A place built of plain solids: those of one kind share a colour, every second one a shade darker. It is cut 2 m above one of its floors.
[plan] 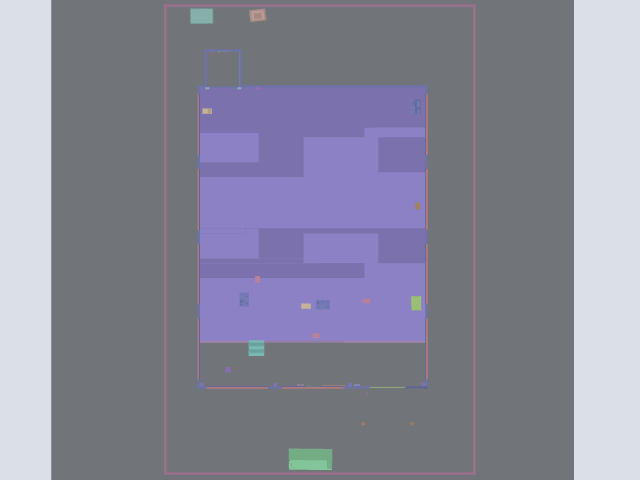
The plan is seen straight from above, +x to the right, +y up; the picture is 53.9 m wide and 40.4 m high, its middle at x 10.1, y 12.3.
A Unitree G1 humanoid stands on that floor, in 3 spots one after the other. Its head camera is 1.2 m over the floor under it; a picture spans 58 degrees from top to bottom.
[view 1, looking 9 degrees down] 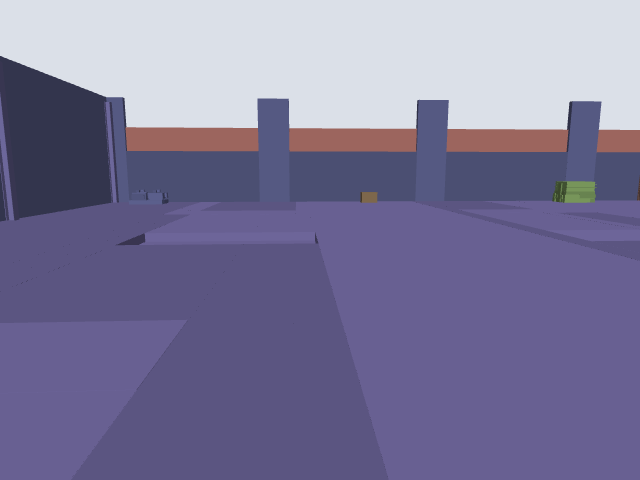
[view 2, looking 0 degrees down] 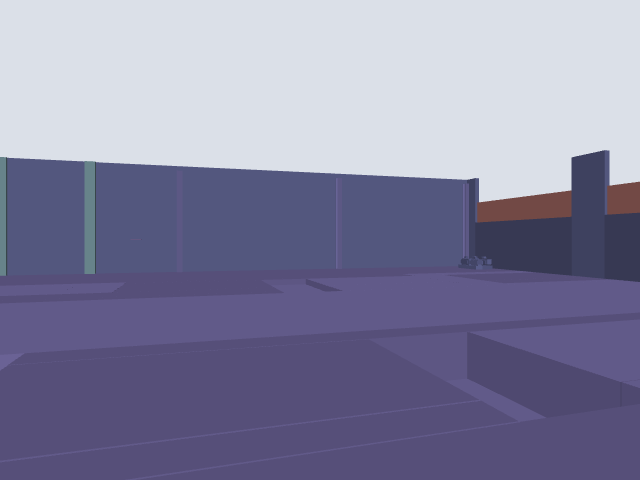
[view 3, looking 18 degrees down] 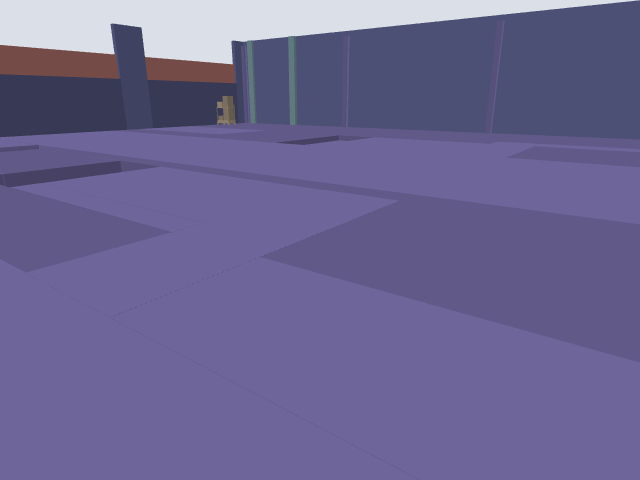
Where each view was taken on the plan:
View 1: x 1.50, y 17.95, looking -3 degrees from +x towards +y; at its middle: raised_floor_bank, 7.67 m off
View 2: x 6.60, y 8.00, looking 73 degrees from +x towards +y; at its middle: wall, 17.93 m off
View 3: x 17.30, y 8.00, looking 126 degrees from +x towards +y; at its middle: raised_floor_bank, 3.88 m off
